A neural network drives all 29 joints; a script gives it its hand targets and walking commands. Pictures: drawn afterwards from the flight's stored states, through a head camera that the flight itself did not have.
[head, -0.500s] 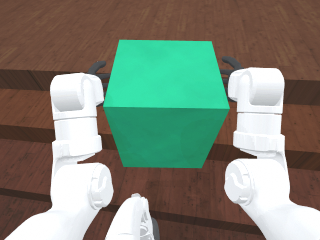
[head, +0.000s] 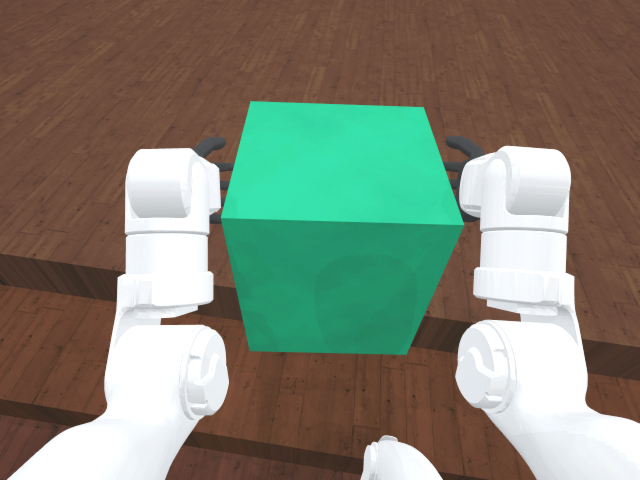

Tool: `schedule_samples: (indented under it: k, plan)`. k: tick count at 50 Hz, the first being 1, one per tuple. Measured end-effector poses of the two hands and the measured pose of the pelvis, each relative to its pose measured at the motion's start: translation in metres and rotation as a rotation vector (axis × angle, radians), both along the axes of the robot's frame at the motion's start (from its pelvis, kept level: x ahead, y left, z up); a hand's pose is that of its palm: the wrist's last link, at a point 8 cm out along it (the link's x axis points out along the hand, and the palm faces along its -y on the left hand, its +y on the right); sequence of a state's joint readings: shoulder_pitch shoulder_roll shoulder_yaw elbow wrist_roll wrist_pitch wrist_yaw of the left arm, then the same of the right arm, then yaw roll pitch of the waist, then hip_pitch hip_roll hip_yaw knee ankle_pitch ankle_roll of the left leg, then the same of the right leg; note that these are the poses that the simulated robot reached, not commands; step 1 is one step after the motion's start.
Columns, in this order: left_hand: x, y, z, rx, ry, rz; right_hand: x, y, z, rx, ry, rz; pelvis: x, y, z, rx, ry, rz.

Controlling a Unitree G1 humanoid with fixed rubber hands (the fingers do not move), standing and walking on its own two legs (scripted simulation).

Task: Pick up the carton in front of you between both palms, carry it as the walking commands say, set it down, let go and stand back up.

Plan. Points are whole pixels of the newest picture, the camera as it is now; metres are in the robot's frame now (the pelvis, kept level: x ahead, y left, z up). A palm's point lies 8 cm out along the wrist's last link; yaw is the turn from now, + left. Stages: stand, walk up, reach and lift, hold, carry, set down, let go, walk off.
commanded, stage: carry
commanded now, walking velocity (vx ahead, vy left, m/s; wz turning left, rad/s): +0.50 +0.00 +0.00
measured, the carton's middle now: (332, 234) +0.39 +0.02 +0.11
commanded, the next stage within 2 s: none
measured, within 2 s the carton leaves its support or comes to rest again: neither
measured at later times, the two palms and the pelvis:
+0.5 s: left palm out of the picture +0.70 +0.18 +0.36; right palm out of the picture +0.69 -0.11 +0.34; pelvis +0.31 +0.05 +0.18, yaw +3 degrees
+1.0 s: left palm out of the picture +0.98 +0.17 +0.51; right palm out of the picture +1.03 -0.12 +0.52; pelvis +0.63 -0.03 +0.34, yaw +2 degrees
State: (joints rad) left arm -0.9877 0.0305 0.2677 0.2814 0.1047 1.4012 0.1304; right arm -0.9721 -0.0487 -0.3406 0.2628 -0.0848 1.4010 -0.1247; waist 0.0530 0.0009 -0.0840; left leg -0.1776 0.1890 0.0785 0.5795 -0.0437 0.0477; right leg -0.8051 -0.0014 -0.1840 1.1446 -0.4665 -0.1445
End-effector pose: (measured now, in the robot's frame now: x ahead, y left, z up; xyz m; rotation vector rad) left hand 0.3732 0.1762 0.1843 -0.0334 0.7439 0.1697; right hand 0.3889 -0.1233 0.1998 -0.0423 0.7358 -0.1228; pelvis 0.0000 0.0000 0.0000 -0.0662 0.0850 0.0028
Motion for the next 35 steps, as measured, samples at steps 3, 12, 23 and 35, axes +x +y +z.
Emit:
schedule_samples:
  k: [3,12,23,35]
  plan:
    - [0.012,0.009,0.003,0.048,0.055,0.054,0.042,0.012,0.000,0.049,0.052,0.057,0.026,-0.006,0.029,-0.015,-0.025,0.013]
    - [0.097,0.024,0.088,0.059,-0.012,0.137,0.139,0.029,0.071,0.090,-0.014,0.105,0.122,-0.005,0.107,0.053,-0.039,0.042]
    - [0.297,0.014,0.168,0.050,-0.031,-0.015,0.284,0.016,0.136,0.075,-0.034,-0.007,0.291,0.049,0.157,0.151,-0.005,0.049]
    - [0.440,-0.014,0.257,-0.040,-0.046,-0.110,0.390,-0.011,0.241,0.010,-0.045,-0.114,0.417,0.049,0.266,0.099,-0.049,0.017]
